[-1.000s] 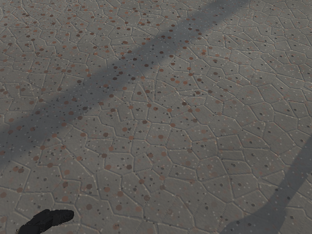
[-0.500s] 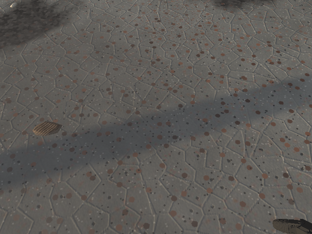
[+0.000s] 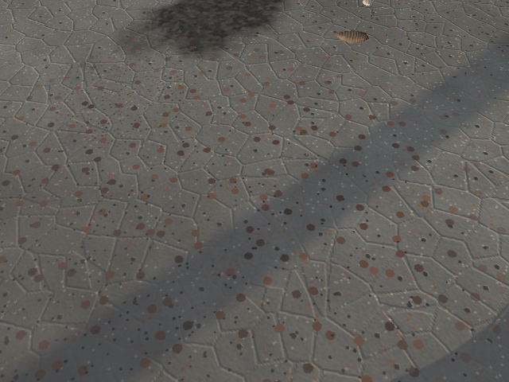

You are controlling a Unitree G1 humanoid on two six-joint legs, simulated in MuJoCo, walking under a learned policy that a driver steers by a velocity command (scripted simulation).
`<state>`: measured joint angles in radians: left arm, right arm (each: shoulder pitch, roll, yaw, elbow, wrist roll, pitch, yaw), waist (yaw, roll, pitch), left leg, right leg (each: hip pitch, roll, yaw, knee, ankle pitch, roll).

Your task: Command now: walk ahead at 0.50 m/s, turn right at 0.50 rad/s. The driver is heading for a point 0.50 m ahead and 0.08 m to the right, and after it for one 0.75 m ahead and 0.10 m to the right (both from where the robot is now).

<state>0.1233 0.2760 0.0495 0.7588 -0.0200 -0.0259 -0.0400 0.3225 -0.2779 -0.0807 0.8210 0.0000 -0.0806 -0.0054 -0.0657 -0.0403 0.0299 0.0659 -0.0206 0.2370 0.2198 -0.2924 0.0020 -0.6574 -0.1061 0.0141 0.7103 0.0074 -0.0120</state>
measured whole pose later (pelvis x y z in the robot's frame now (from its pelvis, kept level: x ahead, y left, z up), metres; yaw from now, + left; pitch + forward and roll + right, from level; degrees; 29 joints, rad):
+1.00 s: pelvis +0.45 -0.08 +0.00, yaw -5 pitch +2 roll +0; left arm 0.14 0.28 0.05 0.69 0.00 -0.01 0.04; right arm 0.20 -0.31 -0.08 0.73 0.02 0.03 -0.02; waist -0.04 0.01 0.04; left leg -0.36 -0.12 -0.18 0.47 -0.14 0.03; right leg -0.43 0.03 0.13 0.65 -0.30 0.07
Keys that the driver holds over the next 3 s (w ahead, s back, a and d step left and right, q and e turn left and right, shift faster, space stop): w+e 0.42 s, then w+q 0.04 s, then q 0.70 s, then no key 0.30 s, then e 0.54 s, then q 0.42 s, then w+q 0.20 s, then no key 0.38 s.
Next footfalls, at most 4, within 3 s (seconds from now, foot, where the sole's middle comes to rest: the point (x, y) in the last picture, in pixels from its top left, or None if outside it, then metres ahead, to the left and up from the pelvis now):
0.12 right None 0.23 -0.13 -0.77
0.60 left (256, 351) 0.56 0.00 -0.77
1.04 right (340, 356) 0.53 -0.22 -0.77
1.42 left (241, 380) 0.49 0.04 -0.77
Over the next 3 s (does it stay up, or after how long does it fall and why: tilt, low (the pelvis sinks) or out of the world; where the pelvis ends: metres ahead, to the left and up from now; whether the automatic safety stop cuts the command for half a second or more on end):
stays up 0.62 -0.06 -0.01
